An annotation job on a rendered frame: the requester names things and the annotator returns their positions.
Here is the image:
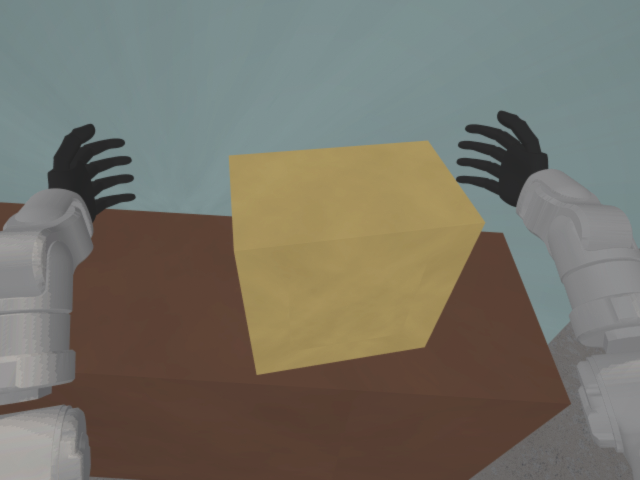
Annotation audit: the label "carton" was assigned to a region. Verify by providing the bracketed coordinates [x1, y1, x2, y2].
[229, 141, 485, 375]

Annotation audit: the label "pedestal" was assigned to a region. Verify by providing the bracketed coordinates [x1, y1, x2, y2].
[0, 202, 571, 480]

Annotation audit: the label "right robot forearm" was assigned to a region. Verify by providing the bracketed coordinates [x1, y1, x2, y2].
[516, 169, 640, 354]

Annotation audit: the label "left robot upper arm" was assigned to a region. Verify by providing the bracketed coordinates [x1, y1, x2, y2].
[0, 405, 91, 480]

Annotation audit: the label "robot left hand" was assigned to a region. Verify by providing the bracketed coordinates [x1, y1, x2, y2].
[48, 124, 136, 223]

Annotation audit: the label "robot right hand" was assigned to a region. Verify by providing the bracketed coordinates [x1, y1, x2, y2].
[456, 111, 548, 207]

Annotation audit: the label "right robot upper arm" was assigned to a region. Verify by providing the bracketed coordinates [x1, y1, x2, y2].
[576, 351, 640, 480]

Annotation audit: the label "left robot forearm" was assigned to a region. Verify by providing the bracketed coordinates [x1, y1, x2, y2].
[0, 188, 93, 405]

